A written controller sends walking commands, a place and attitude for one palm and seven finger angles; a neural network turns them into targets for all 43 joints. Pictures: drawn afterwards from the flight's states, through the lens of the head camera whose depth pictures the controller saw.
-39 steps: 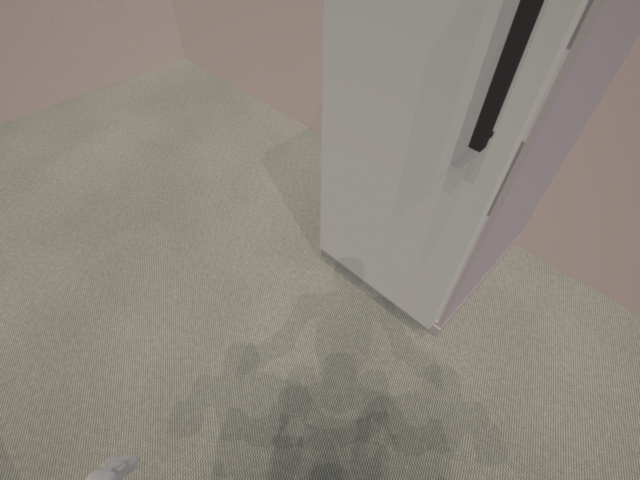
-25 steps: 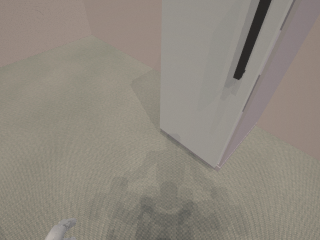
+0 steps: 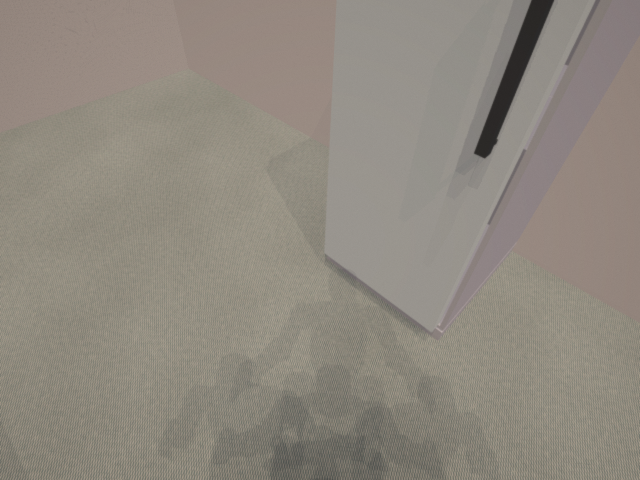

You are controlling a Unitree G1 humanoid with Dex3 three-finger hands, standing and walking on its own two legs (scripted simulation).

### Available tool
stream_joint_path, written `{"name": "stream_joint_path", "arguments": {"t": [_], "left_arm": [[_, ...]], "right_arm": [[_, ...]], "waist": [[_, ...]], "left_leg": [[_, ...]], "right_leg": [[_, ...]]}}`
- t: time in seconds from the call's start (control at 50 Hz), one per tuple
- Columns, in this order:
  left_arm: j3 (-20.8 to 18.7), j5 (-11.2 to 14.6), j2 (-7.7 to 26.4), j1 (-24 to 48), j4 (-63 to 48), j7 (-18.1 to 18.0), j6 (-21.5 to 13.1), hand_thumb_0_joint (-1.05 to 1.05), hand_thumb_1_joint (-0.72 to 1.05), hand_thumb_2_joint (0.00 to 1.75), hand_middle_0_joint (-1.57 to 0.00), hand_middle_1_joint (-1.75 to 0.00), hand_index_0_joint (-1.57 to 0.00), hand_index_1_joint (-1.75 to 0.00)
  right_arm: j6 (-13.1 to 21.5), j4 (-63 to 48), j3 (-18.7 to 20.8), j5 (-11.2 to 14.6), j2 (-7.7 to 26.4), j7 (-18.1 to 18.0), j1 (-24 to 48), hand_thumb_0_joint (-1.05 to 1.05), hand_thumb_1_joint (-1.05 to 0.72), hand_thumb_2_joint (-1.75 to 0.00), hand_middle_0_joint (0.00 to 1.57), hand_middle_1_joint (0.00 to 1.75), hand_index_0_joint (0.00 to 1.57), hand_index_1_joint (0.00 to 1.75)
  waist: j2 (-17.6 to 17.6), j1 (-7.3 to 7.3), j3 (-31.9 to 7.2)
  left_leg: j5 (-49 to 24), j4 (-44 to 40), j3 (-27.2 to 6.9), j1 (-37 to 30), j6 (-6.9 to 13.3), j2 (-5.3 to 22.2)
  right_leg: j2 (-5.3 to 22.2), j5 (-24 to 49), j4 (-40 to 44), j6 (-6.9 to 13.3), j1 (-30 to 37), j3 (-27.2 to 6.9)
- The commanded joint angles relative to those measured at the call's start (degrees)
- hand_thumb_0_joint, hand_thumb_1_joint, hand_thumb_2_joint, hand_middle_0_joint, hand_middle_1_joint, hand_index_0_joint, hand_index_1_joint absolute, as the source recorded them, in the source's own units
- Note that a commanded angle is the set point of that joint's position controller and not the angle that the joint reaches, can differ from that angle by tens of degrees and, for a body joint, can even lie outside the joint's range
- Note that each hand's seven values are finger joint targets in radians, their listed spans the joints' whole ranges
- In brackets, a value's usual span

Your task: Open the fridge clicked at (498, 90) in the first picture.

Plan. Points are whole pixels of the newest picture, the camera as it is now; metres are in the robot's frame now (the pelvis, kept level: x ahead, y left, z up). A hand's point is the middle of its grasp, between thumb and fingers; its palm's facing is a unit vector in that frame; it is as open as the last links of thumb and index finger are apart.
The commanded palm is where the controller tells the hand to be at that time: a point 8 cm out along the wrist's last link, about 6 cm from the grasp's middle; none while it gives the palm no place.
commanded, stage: stand and wait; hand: right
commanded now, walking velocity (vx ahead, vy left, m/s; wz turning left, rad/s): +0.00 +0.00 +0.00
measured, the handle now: (533, 34) +0.73 -0.29 +0.25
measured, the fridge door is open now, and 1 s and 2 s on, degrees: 0 0 0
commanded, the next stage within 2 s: look at it before walking up in 0.36 s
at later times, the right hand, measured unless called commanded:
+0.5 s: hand out of the picture +0.06 -0.24 -0.16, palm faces -0.04 +0.95 -0.32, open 7.4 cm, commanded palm none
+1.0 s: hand out of the picture +0.08 -0.25 -0.16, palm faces -0.03 +0.94 -0.33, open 7.4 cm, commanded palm none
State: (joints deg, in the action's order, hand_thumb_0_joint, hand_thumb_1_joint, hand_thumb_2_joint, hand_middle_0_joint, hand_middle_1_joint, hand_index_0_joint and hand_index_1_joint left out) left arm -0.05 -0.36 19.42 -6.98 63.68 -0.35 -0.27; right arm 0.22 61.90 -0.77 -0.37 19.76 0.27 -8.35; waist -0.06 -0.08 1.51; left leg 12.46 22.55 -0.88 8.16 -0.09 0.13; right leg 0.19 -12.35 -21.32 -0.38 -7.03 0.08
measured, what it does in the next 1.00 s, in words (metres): stands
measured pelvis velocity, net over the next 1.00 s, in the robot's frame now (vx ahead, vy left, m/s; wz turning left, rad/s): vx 0.00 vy -0.01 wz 0.00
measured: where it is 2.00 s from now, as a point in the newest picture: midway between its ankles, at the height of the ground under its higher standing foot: outside the picture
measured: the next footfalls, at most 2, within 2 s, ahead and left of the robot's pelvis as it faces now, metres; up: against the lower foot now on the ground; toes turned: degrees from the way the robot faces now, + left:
right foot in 2.00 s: +0.04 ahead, -0.11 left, +0.00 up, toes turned +28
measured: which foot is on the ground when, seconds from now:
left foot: down 0.00-1.00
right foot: down 0.00-1.00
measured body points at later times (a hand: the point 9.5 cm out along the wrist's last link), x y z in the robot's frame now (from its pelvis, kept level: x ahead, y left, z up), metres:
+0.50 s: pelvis -0.01 +0.00 +0.00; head +0.00 +0.00 +0.45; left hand +0.06 +0.30 -0.13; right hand +0.06 -0.29 -0.14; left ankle +0.00 +0.12 -0.75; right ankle -0.01 -0.12 -0.75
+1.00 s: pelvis +0.00 -0.01 +0.00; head +0.01 -0.01 +0.45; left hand +0.09 +0.29 -0.13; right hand +0.08 -0.30 -0.13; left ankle +0.00 +0.12 -0.75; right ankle -0.01 -0.12 -0.75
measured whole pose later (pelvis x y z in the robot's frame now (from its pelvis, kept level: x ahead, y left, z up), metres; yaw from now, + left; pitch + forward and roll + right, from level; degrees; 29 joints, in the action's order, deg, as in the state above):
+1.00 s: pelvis +0.00 -0.01 +0.00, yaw +0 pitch -1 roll +0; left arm 0.1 -0.3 18.8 -5.6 64.1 -0.3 -1.0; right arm 0.7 62.5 -0.7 -0.6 19.9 0.3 -7.6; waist 0.6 0.2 1.2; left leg 11.4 20.2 -1.0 7.6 -0.7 0.6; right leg -0.3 -11.6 -19.4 0.1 -6.7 0.2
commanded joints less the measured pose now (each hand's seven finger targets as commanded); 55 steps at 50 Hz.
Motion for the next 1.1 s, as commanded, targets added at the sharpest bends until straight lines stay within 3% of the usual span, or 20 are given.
{"name": "stream_joint_path", "arguments": {"t": [0.0, 0.22, 0.52, 0.66, 0.78, 1.04, 1.08], "left_arm": [[-2.02, -0.15, 11.47, 3.3, -3.6, -0.43, -1.48, 0.0, 0.9, 0.9, -0.2, -0.3, -0.2, -0.3], [-2.01, -0.31, 11.17, 2.38, -2.85, -0.25, -1.41, 0.0, 0.9, 0.9, -0.2, -0.3, -0.2, -0.3], [-1.96, -0.14, 11.18, 2.05, -2.56, -0.4, -1.67, 0.0, 0.9, 0.9, -0.2, -0.3, -0.2, -0.3], [-2.01, -0.09, 11.41, 2.44, -2.67, -0.51, -1.96, 0.0, 0.9, 0.9, -0.2, -0.3, -0.2, -0.3], [-1.98, -0.11, 11.56, 3.05, -2.66, -0.56, -1.9, 0.0, 0.9, 0.9, -0.2, -0.3, -0.2, -0.3], [-1.96, -0.1, 11.75, 3.65, -3.08, -0.54, -1.99, 0.0, 0.9, 0.9, -0.2, -0.3, -0.2, -0.3], [-2.16, -0.21, 11.75, 3.29, -3.14, -0.8, -1.99, 0.0, 0.9, 0.9, -0.2, -0.3, -0.2, -0.3]], "right_arm": [[1.44, -3.73, 2.69, -0.25, 11.75, -1.03, 3.26, 0.0, -0.9, -0.9, 0.2, 0.3, 0.2, 0.3], [1.38, -3.5, 2.7, -0.33, 11.52, -0.89, 3.15, 0.0, -0.9, -0.9, 0.2, 0.3, 0.2, 0.3], [1.55, -2.84, 2.59, -0.32, 11.23, -0.92, 2.39, 0.0, -0.9, -0.9, 0.2, 0.3, 0.2, 0.3], [1.67, -2.59, 2.54, -0.26, 11.24, -0.96, 2.02, 0.0, -0.9, -0.9, 0.2, 0.3, 0.2, 0.3], [1.59, -2.65, 2.55, -0.31, 11.22, -1.0, 2.44, 0.0, -0.9, -0.9, 0.2, 0.3, 0.2, 0.3], [1.6, -2.82, 2.58, -0.38, 11.47, -1.03, 2.63, 0.0, -0.9, -0.9, 0.2, 0.3, 0.2, 0.3], [1.23, -3.29, 2.85, -0.37, 11.37, -0.91, 2.77, 0.0, -0.9, -0.9, 0.2, 0.3, 0.2, 0.3]], "waist": [[1.0, 0.08, -2.63], [1.21, 0.03, -1.32], [0.18, 0.03, -2.35], [0.09, 0.15, -4.69], [-0.15, 0.13, -2.96], [-0.18, 0.22, -4.01], [-0.3, 0.14, -3.84]], "left_leg": [[-6.24, -4.59, -6.09, 0.19, 1.95, 6.65], [0.42, -6.52, -7.1, 2.44, 1.86, 6.55], [-5.21, -5.4, -6.23, 1.01, 1.73, 6.51], [-10.06, -4.36, -5.51, -0.67, 1.61, 6.65], [-10.66, -4.54, -5.22, -0.58, 1.49, 6.55], [-12.24, -4.63, -4.84, -1.76, 1.32, 6.7], [-14.25, -3.62, -5.4, -0.44, 1.52, 6.27]], "right_leg": [[6.34, 5.76, 3.55, 1.88, -0.46, -5.16], [5.97, 2.14, 4.01, 1.69, -1.38, -5.36], [6.62, 5.11, 4.03, 1.71, -1.01, -5.36], [6.89, 9.15, 3.65, 1.86, 0.84, -5.3], [6.93, 9.7, 4.31, 1.76, 0.47, -5.28], [6.91, 12.21, 4.73, 1.82, 1.83, -5.43], [7.33, 13.15, 3.57, 1.66, 2.95, -4.2]]}}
